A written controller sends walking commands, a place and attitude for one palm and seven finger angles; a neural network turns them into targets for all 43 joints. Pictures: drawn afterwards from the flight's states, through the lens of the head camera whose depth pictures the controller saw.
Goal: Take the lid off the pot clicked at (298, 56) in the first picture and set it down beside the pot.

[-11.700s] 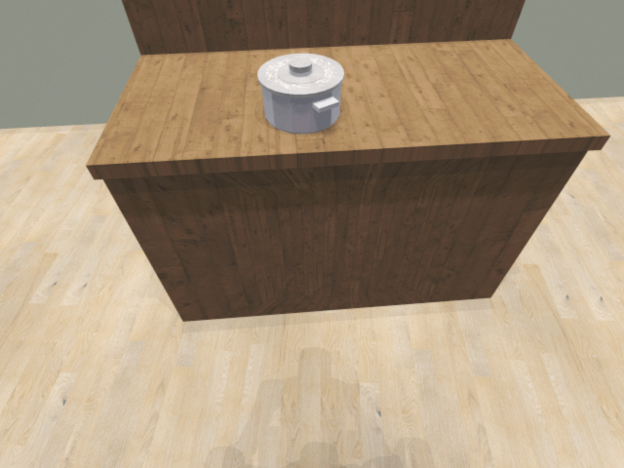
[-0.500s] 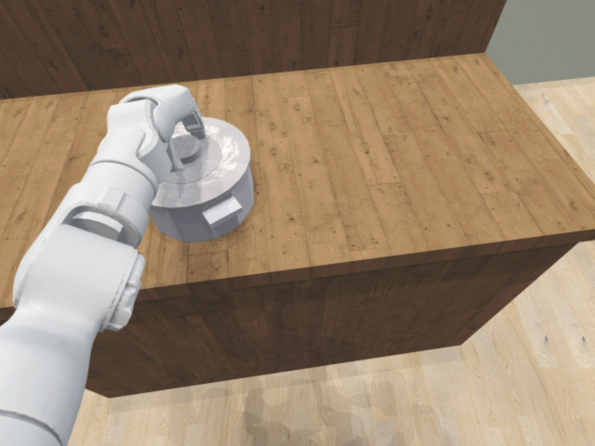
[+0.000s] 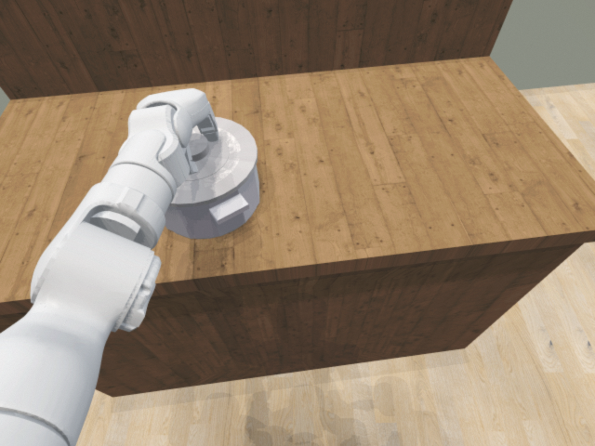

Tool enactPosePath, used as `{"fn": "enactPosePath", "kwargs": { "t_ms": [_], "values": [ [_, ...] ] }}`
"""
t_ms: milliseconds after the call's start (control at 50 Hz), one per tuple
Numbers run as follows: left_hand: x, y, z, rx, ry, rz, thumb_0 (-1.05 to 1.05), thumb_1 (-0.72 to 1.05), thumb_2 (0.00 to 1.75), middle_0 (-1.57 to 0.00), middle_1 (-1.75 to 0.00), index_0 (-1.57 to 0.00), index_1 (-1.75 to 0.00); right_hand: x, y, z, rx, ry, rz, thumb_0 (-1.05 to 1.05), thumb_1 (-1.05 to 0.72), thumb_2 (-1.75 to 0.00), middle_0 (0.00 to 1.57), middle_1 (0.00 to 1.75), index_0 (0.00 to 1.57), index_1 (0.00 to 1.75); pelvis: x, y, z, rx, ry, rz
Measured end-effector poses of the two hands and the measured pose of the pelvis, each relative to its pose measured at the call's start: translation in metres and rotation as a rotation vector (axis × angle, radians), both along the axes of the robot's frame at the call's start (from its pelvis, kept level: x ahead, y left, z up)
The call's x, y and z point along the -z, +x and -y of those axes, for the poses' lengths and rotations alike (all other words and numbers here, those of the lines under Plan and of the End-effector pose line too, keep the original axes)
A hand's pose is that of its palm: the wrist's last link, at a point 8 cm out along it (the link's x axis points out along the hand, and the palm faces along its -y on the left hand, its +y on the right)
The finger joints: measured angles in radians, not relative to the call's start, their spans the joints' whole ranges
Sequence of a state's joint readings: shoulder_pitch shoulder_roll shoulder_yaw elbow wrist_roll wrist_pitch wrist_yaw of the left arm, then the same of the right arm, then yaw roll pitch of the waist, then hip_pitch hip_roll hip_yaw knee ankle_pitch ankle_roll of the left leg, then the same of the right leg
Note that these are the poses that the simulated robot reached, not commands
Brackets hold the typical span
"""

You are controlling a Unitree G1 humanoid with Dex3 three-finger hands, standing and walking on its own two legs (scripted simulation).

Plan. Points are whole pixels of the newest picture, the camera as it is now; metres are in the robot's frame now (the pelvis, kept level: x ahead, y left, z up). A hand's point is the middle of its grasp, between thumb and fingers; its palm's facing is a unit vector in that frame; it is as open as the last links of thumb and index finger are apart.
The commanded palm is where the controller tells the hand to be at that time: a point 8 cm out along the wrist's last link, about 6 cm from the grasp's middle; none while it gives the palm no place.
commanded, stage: lower the open fingers around the knob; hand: left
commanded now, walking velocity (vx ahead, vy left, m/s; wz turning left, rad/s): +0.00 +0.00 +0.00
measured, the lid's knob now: (191, 147) +0.53 +0.13 +0.10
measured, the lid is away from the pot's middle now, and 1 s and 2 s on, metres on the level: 0.00 0.00 0.00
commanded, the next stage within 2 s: close the fingers and squeeze the knob in 0.04 s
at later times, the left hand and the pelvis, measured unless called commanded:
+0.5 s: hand (186, 147) +0.50 +0.12 +0.13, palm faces -0.40 -0.09 -0.91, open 9.6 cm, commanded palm +0.51 +0.13 +0.18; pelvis +0.00 +0.00 +0.00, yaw -1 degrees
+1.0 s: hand (186, 146) +0.51 +0.12 +0.12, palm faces -0.40 -0.09 -0.91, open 8.2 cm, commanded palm +0.52 +0.12 +0.18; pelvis +0.01 +0.00 +0.00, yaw -1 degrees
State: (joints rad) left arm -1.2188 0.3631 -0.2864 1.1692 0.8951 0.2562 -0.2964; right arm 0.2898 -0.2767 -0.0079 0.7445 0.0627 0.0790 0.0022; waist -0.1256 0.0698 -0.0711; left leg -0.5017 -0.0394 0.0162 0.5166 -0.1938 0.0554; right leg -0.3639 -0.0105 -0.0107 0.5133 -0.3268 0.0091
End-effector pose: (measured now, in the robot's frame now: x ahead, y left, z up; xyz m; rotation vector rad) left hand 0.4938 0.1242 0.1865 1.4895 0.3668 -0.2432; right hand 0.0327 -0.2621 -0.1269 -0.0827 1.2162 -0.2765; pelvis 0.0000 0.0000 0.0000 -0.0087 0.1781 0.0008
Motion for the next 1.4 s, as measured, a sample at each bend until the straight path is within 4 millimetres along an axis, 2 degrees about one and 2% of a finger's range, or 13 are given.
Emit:
{"fn": "enactPosePath", "kwargs": {
  "t_ms": [180, 320, 400, 620, 760, 900, 1220, 1400],
  "values": [
    [-0.002, 0.004, 0.002, -0.013, -0.018, -0.017, 0.00, -0.32, 1.49, -0.82, -0.09, -0.84, -0.10, -0.001, -0.020, 0.007, 0.023, -0.024, -0.026, 0.00, -0.91, -0.90, 0.20, 0.30, 0.20, 0.30, 0.000, -0.001, 0.002, 0.006, 0.000, -0.005],
    [-0.001, 0.008, 0.000, -0.014, -0.033, -0.025, 0.00, -0.17, 1.18, -0.63, -0.50, -0.64, -0.50, -0.004, -0.032, 0.012, 0.048, -0.042, -0.051, 0.00, -0.91, -0.90, 0.20, 0.30, 0.20, 0.30, 0.000, 0.001, 0.004, 0.014, -0.001, -0.005],
    [0.001, 0.010, -0.003, -0.010, -0.022, -0.024, 0.00, -0.10, 1.06, -0.56, -0.68, -0.57, -0.68, -0.005, -0.034, 0.014, 0.057, -0.046, -0.056, 0.00, -0.91, -0.90, 0.20, 0.30, 0.20, 0.30, -0.001, 0.002, 0.004, 0.018, -0.002, -0.005],
    [0.004, 0.013, -0.004, -0.007, -0.023, -0.019, 0.00, 0.04, 0.96, -0.51, -0.92, -0.54, -0.93, -0.004, -0.018, 0.010, 0.042, -0.033, -0.036, 0.00, -0.91, -0.90, 0.20, 0.30, 0.20, 0.30, -0.001, 0.006, 0.003, 0.016, -0.001, -0.011],
    [0.004, 0.015, -0.005, -0.011, -0.023, -0.027, 0.00, 0.11, 0.92, -0.54, -0.99, -0.57, -0.99, -0.003, -0.006, 0.007, 0.030, -0.025, -0.016, 0.00, -0.91, -0.90, 0.20, 0.30, 0.20, 0.30, 0.000, 0.008, 0.002, 0.014, -0.001, -0.016],
    [0.004, 0.015, -0.003, -0.002, -0.019, -0.028, 0.00, 0.15, 0.87, -0.58, -1.03, -0.58, -1.02, -0.003, -0.002, 0.006, 0.021, -0.023, -0.017, 0.00, -0.91, -0.90, 0.20, 0.30, 0.20, 0.30, 0.000, 0.008, 0.002, 0.010, -0.001, -0.018],
    [0.003, 0.015, -0.001, -0.020, -0.006, -0.031, 0.01, 0.22, 0.67, -0.62, -1.00, -0.62, -1.00, -0.002, -0.013, 0.008, 0.026, -0.025, -0.046, 0.00, -0.91, -0.90, 0.20, 0.30, 0.20, 0.30, 0.000, 0.006, 0.003, 0.007, -0.001, -0.020],
    [0.003, 0.015, -0.001, -0.003, -0.010, -0.033, 0.00, 0.22, 0.65, -0.62, -0.99, -0.62, -1.00, -0.004, -0.021, 0.011, 0.042, -0.033, -0.053, 0.00, -0.91, -0.90, 0.20, 0.30, 0.20, 0.30, 0.000, 0.007, 0.004, 0.013, -0.001, -0.016]
  ]
}}
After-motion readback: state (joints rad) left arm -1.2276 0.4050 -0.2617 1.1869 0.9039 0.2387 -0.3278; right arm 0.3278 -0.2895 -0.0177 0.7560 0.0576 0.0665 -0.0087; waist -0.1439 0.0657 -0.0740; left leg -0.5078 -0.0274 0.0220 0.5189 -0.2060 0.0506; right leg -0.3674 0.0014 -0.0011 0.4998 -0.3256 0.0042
